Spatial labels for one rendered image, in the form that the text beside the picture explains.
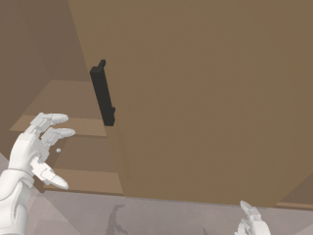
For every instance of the robot left forearm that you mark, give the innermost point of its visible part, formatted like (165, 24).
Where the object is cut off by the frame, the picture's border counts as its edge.
(15, 192)

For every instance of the robot left hand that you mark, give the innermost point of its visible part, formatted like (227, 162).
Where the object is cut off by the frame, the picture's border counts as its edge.
(28, 146)

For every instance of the handle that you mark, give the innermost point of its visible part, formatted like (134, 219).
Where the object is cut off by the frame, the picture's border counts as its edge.
(100, 85)

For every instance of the robot right hand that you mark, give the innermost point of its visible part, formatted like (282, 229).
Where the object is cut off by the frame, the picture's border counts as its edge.
(254, 225)

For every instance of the wardrobe door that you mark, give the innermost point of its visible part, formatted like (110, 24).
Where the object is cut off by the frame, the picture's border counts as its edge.
(213, 98)
(302, 193)

